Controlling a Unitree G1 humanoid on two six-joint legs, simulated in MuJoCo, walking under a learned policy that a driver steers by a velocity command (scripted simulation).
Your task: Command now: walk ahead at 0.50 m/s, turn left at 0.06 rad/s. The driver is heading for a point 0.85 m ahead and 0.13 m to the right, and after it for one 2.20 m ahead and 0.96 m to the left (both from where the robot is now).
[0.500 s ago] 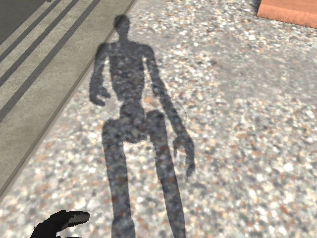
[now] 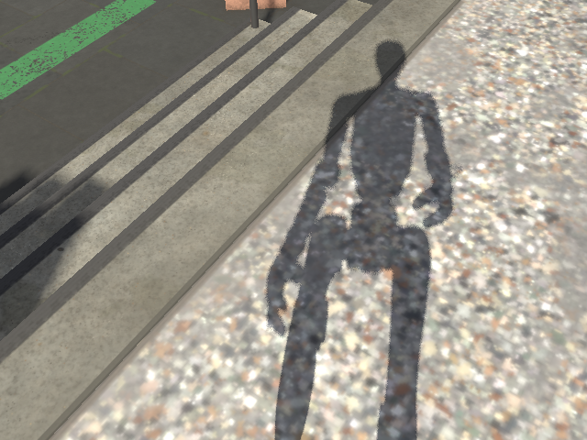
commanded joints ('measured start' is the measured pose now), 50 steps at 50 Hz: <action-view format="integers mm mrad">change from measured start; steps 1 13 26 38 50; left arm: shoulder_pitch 37 -53 -467 -165 -41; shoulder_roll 160 78 48 193 173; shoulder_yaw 30 26 9 86 67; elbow -23 -54 -194 -115 -80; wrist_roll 6 20 18 -3 -12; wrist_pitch -4 47 60 68 23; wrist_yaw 11 -8 -36 11 11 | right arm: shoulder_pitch -97 230 439 254 10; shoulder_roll -67 -80 -100 -126 -79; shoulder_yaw -10 -45 -41 -49 -35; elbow -83 72 180 32 -72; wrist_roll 4 16 14 26 -7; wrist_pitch -17 -59 -74 -86 -1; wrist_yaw -7 -38 -65 -46 -21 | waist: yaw -24 -54 -124 -28 -15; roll -119 32 14 3 -92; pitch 46 -17 86 -54 7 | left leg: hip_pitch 52 467 615 -129 -63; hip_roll -30 165 158 23 34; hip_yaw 35 -217 91 -63 -6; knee -67 -504 -524 664 105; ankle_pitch -35 16 310 -266 59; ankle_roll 21 163 96 -11 -72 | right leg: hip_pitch -14 -545 -686 25 -81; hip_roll -290 -155 -131 -356 -173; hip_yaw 146 76 -29 503 269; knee -10 901 496 43 -11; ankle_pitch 487 -48 262 205 464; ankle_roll -119 2 -8 -313 -149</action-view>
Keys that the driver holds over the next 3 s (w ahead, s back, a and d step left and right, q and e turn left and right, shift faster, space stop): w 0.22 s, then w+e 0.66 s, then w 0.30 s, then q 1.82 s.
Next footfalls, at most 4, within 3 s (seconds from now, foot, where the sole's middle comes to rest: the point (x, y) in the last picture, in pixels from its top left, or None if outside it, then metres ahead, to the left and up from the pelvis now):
0.10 left None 0.21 0.10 -0.78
0.68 right None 0.48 -0.09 -0.78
1.22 left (352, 303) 0.83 -0.04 -0.78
1.76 right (425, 315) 0.80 -0.23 -0.78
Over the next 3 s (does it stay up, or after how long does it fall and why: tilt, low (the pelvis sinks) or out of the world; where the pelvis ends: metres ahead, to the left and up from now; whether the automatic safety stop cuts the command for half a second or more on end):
stays up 0.74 -0.13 0.00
